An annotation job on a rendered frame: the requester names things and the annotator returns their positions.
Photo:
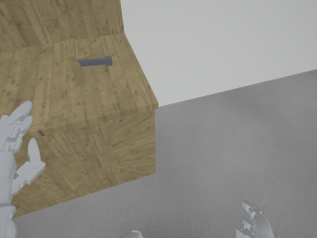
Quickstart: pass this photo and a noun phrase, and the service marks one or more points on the left robot forearm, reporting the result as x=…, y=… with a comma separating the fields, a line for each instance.
x=8, y=228

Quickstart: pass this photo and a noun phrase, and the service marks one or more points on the right robot hand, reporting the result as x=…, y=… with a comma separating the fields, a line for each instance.
x=258, y=228

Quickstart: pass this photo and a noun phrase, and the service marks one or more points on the left robot hand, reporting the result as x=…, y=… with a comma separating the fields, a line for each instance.
x=12, y=129

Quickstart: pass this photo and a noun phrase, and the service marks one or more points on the tap lever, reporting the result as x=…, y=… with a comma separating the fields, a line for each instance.
x=101, y=61

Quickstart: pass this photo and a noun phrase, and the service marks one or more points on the counter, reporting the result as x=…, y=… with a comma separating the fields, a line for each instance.
x=95, y=125

